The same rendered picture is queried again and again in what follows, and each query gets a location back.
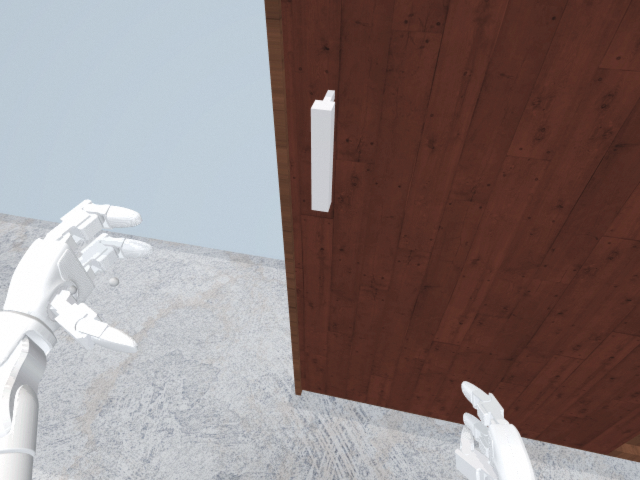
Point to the robot right hand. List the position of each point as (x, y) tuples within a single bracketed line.
[(500, 443)]

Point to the robot left hand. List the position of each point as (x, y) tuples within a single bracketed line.
[(39, 284)]

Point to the handle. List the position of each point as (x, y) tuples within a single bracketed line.
[(322, 143)]

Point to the left robot forearm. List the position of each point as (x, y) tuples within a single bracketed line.
[(25, 342)]

